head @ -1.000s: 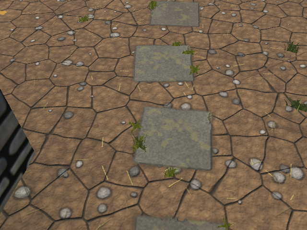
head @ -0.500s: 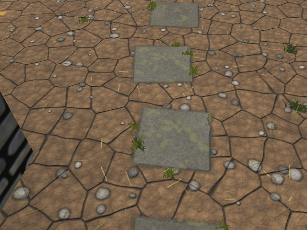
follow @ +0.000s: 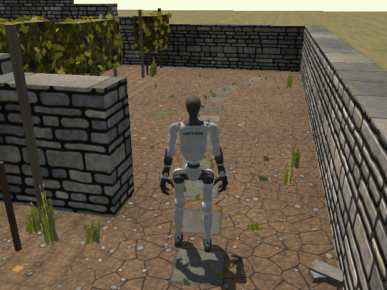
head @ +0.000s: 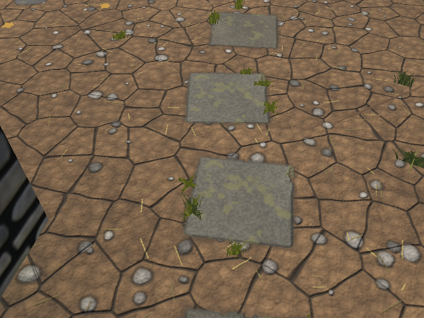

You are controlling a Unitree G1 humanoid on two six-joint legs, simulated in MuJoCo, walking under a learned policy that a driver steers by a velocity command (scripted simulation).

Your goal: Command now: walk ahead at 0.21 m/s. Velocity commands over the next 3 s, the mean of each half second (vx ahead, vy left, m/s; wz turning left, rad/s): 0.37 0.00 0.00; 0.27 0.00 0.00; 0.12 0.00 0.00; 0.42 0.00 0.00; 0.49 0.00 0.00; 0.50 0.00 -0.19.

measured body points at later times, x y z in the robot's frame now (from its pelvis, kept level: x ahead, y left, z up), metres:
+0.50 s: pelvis +0.18 +0.02 +0.00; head +0.21 +0.03 +0.45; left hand +0.40 +0.24 -0.11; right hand +0.07 -0.20 -0.14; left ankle +0.03 +0.12 -0.73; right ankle +0.37 -0.12 -0.69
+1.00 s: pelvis +0.41 -0.03 +0.01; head +0.43 -0.02 +0.46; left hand +0.46 +0.23 -0.14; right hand +0.54 -0.28 -0.12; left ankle +0.51 +0.12 -0.71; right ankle +0.41 -0.11 -0.73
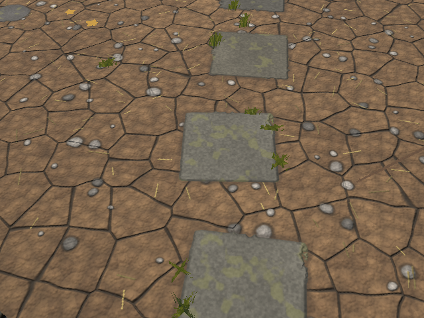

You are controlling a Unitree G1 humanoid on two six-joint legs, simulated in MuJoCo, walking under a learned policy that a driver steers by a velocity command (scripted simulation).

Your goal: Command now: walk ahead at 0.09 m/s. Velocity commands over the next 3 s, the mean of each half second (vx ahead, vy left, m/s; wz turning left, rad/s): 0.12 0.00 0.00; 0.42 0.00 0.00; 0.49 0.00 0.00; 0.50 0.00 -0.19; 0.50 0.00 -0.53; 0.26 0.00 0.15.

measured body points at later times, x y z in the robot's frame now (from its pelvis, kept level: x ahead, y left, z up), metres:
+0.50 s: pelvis +0.09 +0.03 -0.02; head +0.10 +0.04 +0.43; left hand +0.08 +0.29 -0.17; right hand +0.16 -0.22 -0.16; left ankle +0.09 +0.14 -0.74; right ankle +0.00 -0.08 -0.74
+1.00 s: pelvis +0.29 +0.04 -0.01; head +0.32 +0.04 +0.44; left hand +0.51 +0.26 -0.12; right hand +0.21 -0.21 -0.15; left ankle +0.13 +0.14 -0.74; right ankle +0.48 -0.09 -0.71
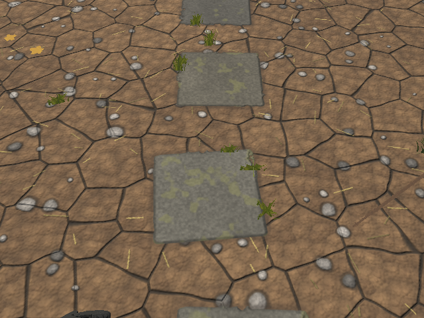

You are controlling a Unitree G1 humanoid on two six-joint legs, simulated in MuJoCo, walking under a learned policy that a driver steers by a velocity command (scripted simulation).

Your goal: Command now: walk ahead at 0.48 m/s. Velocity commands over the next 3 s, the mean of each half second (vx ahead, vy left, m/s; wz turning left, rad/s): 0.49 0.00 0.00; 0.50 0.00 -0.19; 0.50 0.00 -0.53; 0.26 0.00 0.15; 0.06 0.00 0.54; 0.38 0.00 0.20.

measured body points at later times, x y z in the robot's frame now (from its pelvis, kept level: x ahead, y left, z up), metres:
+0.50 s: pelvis +0.27 -0.03 +0.01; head +0.29 -0.03 +0.46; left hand +0.24 +0.23 -0.13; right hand +0.46 -0.28 -0.09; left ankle +0.47 +0.14 -0.68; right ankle +0.19 -0.12 -0.73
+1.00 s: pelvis +0.55 +0.04 +0.01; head +0.56 +0.04 +0.46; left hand +0.71 +0.28 -0.11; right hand +0.54 -0.23 -0.13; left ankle +0.50 +0.12 -0.73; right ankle +0.71 -0.16 -0.66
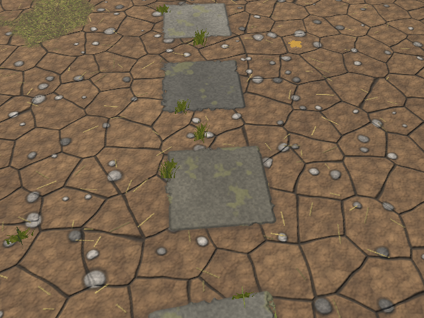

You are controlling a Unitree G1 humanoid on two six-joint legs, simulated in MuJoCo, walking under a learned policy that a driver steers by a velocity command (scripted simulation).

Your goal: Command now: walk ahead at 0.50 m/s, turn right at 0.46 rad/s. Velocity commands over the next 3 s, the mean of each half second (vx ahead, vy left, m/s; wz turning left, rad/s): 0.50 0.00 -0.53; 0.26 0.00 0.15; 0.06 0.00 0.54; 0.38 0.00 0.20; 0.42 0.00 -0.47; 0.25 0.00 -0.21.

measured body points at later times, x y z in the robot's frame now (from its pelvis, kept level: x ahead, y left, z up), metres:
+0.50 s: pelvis +0.29 -0.07 +0.00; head +0.31 -0.09 +0.45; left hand +0.42 +0.19 -0.11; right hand +0.41 -0.37 -0.09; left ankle +0.49 +0.09 -0.68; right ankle +0.25 -0.13 -0.75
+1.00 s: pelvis +0.50 -0.07 -0.01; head +0.55 -0.07 +0.44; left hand +0.70 +0.17 -0.12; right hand +0.56 -0.37 -0.12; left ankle +0.58 -0.01 -0.75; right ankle +0.52 -0.25 -0.70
